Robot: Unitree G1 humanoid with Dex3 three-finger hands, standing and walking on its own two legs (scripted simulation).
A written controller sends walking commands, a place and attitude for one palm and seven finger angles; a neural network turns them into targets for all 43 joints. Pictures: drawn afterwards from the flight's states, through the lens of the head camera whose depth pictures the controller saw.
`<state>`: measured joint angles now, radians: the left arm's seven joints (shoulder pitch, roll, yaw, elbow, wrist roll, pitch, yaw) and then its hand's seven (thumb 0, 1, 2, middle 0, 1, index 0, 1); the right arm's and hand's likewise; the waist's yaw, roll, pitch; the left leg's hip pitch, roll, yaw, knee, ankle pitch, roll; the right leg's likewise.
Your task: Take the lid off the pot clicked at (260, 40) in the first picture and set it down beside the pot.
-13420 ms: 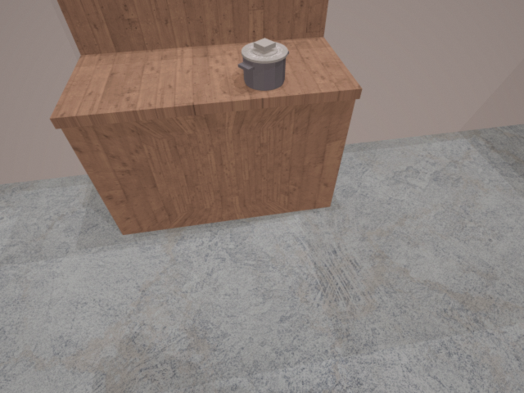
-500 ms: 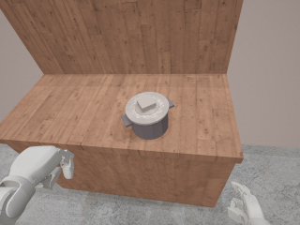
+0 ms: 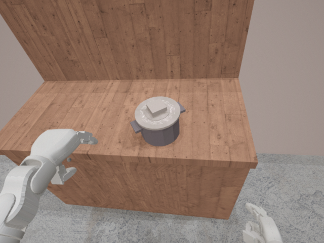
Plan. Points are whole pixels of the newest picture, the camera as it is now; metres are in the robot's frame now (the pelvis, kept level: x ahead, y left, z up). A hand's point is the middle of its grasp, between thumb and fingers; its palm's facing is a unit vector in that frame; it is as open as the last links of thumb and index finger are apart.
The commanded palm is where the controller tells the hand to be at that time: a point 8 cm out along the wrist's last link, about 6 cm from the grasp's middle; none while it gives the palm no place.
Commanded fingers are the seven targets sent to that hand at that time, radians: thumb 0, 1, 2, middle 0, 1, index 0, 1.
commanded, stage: reach forward and open the fingers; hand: left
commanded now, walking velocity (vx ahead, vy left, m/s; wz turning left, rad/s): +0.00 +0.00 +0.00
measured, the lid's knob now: (156, 107) +0.52 +0.08 +0.03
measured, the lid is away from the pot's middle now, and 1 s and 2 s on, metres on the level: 0.00 0.00 0.00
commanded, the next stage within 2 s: move the open hand above the knob in 0.12 s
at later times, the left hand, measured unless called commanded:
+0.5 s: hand (91, 137) +0.33 +0.22 +0.11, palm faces -0.23 -0.04 -0.97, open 10.1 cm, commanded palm +0.33 +0.21 +0.17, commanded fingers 0.00 -0.28 1.39 -0.83 -0.08 -0.83 -0.08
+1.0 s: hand (120, 118) +0.40 +0.16 +0.10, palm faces -0.23 -0.03 -0.97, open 10.1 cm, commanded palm +0.39 +0.16 +0.17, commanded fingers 0.00 -0.28 1.39 -0.83 -0.08 -0.83 -0.08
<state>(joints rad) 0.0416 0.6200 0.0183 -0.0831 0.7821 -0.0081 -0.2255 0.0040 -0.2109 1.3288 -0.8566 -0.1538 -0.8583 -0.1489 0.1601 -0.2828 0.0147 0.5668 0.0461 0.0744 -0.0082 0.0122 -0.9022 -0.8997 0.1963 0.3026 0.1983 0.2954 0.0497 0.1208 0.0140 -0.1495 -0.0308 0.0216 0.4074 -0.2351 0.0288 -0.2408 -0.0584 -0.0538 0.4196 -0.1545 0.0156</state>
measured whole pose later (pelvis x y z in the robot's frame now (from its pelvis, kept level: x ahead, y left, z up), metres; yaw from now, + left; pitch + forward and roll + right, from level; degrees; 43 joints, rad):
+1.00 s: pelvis +0.02 -0.01 +0.00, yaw +1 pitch +2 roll +1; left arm -0.50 0.46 -0.26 0.26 0.85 0.20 -0.28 0.00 -0.27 1.38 -0.84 -0.08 -0.84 -0.08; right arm 0.14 -0.29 0.03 0.59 0.07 0.13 0.01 0.01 -0.90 -0.90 0.19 0.30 0.20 0.30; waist 0.01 0.12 -0.01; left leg -0.20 -0.03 0.01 0.44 -0.28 0.02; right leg -0.32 -0.06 -0.06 0.51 -0.23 0.01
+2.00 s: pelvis +0.03 +0.00 +0.00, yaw -1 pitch +8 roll +1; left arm -0.99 0.30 -0.29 0.89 0.89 0.25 -0.20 0.00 -0.27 1.38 -0.84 -0.08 -0.84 -0.08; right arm 0.26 -0.28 0.01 0.68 0.06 0.12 -0.02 0.01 -0.90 -0.90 0.20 0.30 0.20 0.30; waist -0.08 0.08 -0.07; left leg -0.29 -0.03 0.05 0.44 -0.28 0.03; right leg -0.42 -0.06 -0.02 0.50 -0.22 0.02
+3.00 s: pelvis +0.03 +0.00 -0.01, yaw -1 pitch +8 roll +1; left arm -0.97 0.25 -0.32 0.93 0.88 0.27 -0.16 0.00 -0.27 1.38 -0.84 -0.08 -0.84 -0.08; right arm 0.22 -0.27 0.02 0.69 0.06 0.11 -0.03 0.01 -0.90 -0.90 0.20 0.30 0.20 0.30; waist -0.06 0.08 -0.06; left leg -0.30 -0.04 0.05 0.45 -0.28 0.03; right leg -0.43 -0.06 -0.02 0.50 -0.22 0.02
